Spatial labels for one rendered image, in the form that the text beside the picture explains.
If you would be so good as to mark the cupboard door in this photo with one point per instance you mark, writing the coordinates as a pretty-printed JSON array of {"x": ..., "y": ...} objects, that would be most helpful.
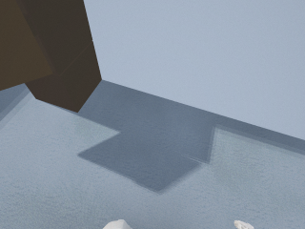
[{"x": 21, "y": 59}]

